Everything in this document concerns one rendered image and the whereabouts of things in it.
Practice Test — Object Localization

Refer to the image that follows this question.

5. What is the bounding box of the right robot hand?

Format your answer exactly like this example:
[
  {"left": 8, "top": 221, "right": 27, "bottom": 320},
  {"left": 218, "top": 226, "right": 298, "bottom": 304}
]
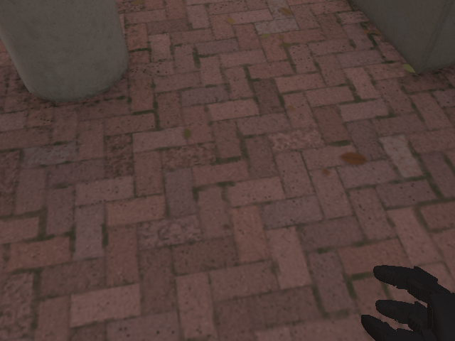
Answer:
[{"left": 361, "top": 265, "right": 455, "bottom": 341}]

